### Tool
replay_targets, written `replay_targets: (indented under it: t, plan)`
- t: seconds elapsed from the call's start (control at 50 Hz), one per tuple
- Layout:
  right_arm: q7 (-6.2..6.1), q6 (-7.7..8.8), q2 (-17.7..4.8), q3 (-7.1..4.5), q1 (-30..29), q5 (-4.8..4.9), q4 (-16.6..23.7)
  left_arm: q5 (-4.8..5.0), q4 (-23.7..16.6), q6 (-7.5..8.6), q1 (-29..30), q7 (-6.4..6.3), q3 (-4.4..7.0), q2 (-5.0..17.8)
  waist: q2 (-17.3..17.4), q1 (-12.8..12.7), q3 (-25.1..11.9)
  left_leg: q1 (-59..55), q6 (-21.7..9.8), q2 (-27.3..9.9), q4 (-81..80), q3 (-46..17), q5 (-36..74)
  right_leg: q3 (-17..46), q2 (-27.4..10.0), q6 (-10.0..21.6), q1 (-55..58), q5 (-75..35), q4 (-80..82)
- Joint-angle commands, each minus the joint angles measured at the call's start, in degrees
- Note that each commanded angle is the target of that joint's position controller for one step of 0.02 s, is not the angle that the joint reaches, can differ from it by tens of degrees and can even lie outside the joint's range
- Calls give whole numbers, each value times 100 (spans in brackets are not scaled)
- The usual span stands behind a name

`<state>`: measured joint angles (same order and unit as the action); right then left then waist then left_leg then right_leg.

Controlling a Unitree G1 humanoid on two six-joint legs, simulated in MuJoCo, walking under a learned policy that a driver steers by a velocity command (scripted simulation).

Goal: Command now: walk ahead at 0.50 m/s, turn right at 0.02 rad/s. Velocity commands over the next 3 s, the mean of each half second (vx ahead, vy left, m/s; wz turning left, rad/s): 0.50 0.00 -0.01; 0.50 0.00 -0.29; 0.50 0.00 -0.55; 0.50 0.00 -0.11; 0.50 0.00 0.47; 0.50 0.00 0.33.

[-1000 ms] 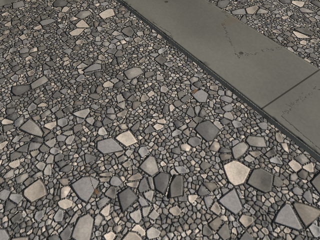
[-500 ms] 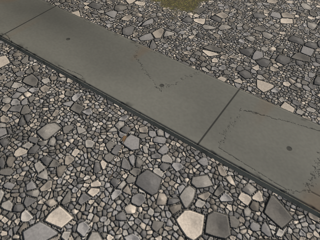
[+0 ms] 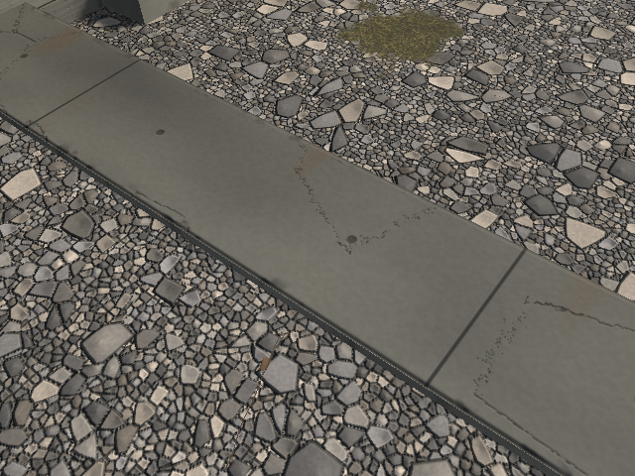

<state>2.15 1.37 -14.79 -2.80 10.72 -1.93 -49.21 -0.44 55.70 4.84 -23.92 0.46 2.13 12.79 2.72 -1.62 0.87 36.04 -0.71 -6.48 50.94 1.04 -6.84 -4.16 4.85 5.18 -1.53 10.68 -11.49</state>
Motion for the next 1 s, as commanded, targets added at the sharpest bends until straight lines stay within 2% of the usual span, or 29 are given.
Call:
replay_targets:
  t: [0.02, 0.1, 0.16, 0.2, 0.22, 0.24, 0.26, 0.28, 0.3, 0.32, 0.36, 0.42, 0.46, 0.56, 0.6, 0.68, 0.7, 0.74, 0.76, 0.78, 0.8, 0.82, 0.84, 0.86, 0.88, 0.9, 0.92, 0.94, 1.0]
  plan:
    - [10, 54, -122, 32, -563, 25, 444, -3, -171, 97, -72, -14, 110, 676, -591, 29, 413, 187, 27, 56, -700, 146, 536, 805, -1498, 668, -170, -1745, 559]
    - [-13, 83, -177, 61, -1162, 40, 650, -53, 63, 76, -438, -63, 112, 747, -610, -127, 532, 106, -152, 214, -1414, 253, 557, 741, -1666, 630, 400, -2158, 394]
    - [-41, 139, -256, 34, -1162, 37, 703, -88, 177, 48, -414, -117, 131, 829, -627, -19, 528, -213, -391, 374, -1776, 323, 44, 695, -1815, 547, 796, -2974, -9]
    - [-115, 199, -373, -47, -358, 27, 453, -102, 209, 28, -235, -132, 151, 925, -661, 369, 93, -1397, -601, 730, -2070, 483, -302, 516, -1714, 392, 768, -4454, -1053]
    - [-171, 257, -494, -124, 619, -21, 106, -82, 208, 7, -161, -125, 134, 891, -476, 772, -434, -2626, -750, 825, -2376, 514, -91, 297, -1460, 278, 405, -4414, -2177]
    - [-242, 306, -937, -252, 1683, -156, -129, -37, 48, 17, -174, -116, 65, 707, -2, 1109, -1150, -4186, -1047, -269, -2440, -674, -511, 99, -1166, 166, -774, -2673, -3851]
    - [-224, 286, -1510, -392, 1901, -176, -180, 142, -10, 16, -869, -61, -26, 132, 1351, 758, -1726, -5505, -1802, -1838, -3157, -3581, -912, -40, 4, -74, -2815, 1569, -5919]
    - [-178, 218, -1217, -349, 1432, 79, -127, -28, 32, 1, -483, -78, 120, 696, 495, 674, -1386, -5022, -1707, -1613, -3540, -3869, -1137, 813, -228, 38, -3295, 1723, -6373]
    - [-164, 219, -865, -252, 812, 123, -36, -28, -105, 17, -31, -52, 148, 707, 196, 438, -559, -4221, -1543, -1438, -3598, -2889, -1071, 783, -535, 75, -3461, 1179, -6272]
    - [-137, 260, -527, -165, 540, 104, -27, -28, -145, 39, 222, -31, 118, 587, -104, 339, -188, -3572, -1401, -1179, -3810, -2286, -498, 737, -737, 65, -3305, 804, -5955]
    - [-160, 329, -233, -71, 423, 116, -158, -145, -96, -90, 184, 16, 97, 403, 66, 48, 28, -2859, -1098, -719, -4058, -1433, 177, 670, -961, -40, -2795, 563, -5443]
    - [-170, 446, -333, -82, 833, 149, -398, -173, -119, -223, 327, 99, 86, 259, 55, -31, 55, -2731, -1140, -593, -4248, -979, 829, 500, -993, -182, -2803, 330, -5147]
    - [-176, 460, -412, -95, 1023, 155, -501, -174, -260, -260, 805, 123, 83, 269, 34, 26, 239, -2793, -1148, -530, -4434, -804, 739, 404, -1099, -282, -3222, -62, -4787]
    - [-185, 443, -346, -44, 1471, 153, -702, -110, -616, -244, 1961, 143, 22, 205, 45, 288, 465, -3105, -1042, -341, -4502, -434, 1187, 170, -1068, -434, -3513, -900, -3336]
    - [-208, 451, -388, -49, 1624, 128, -775, -86, -670, -238, 2191, 146, -21, 142, 114, 366, 444, -3368, -1014, -382, -4468, -202, 1438, 60, -961, -373, -3409, -1072, -2916]
    - [-299, 432, -338, -39, 1886, 40, -950, -88, -841, -219, 2594, 141, -23, 192, 94, 452, 595, -4036, -990, -683, -4272, 83, 1904, 39, -809, -105, -3449, -789, -2516]
    - [-327, 422, -352, -45, 1865, 22, -974, -97, -857, -204, 2575, 138, -10, 204, 89, 405, 601, -4208, -966, -769, -4124, 147, 2242, 18, -757, 0, -3402, -594, -2448]
    - [-368, 405, -435, -62, 1697, 15, -970, -120, -781, -174, 2254, 111, 37, 245, 140, 205, 425, -4343, -840, -783, -3464, 433, 3798, -198, -462, 230, -2802, -122, -2248]
    - [-376, 378, -498, -75, 1637, 8, -966, -125, -650, -155, 1826, 82, 92, 313, 177, 25, 168, -4361, -795, -767, -2767, 555, 4655, -332, -232, 365, -2265, 113, -2172]
    - [-374, 335, -570, -90, 1539, 33, -935, -140, -395, -121, 1052, 60, 165, 386, 127, -299, -224, -4181, -700, -653, -1724, 727, 4867, -433, -7, 510, -1394, -11, -1814]
    - [-373, 329, -584, -78, 1442, 76, -811, -225, -148, -95, 172, 24, 301, 686, -3, -656, -686, -3212, -536, -525, -378, 852, 3860, 169, -337, 765, -47, -34, -1623]
    - [-282, 376, -170, 11, 1613, 254, -459, -295, -160, -109, -453, -42, 515, 1415, -1213, -660, -1396, -1102, -210, 279, 2069, 1077, 824, 2858, -2075, 1619, 1692, 49, -1360]
    - [-249, 414, -400, -74, 1346, 156, -363, -63, -109, -203, -241, 10, 516, 1394, -1113, -489, -1603, -66, -168, 943, 2995, 71, -2132, 4618, -2545, 1901, 1841, -301, -516]
    - [-220, 444, -426, -89, 861, 86, -164, 33, -161, -233, 278, 12, 492, 1303, -746, -263, -758, 452, -230, 496, 3023, -286, -1714, 3715, -2334, 1725, 1175, 0, -484]
    - [-205, 502, -415, -80, 650, 92, -101, 18, -237, -229, 611, 13, 406, 941, -394, -124, -274, 382, -225, 299, 2653, -267, -1276, 3160, -2122, 1502, 429, -219, -312]
    - [-205, 484, -359, -88, 617, 74, -87, 7, -270, -219, 833, -2, 348, 732, -212, 99, 57, 114, -184, 146, 2221, -270, -1109, 2702, -1827, 1266, -200, -618, -172]
    - [-206, 389, -310, -81, 668, 2, -51, 38, -267, -197, 950, -37, 293, 582, -256, 299, 159, -229, -88, 43, 1872, -282, -1035, 2317, -1539, 1090, -676, -940, -75]
    - [-183, 278, -220, -64, 737, -54, -44, 31, -282, -155, 931, -50, 279, 574, -370, 374, 92, -431, 8, 28, 1745, -243, -1021, 2118, -1396, 1045, -867, -1168, -57]
    - [-141, 100, -183, -62, 441, -81, 154, 39, -262, -74, 600, -61, 334, 822, -392, 366, 73, -268, 255, 22, 1274, -87, -703, 1879, -1179, 1079, -1038, -1621, 25]
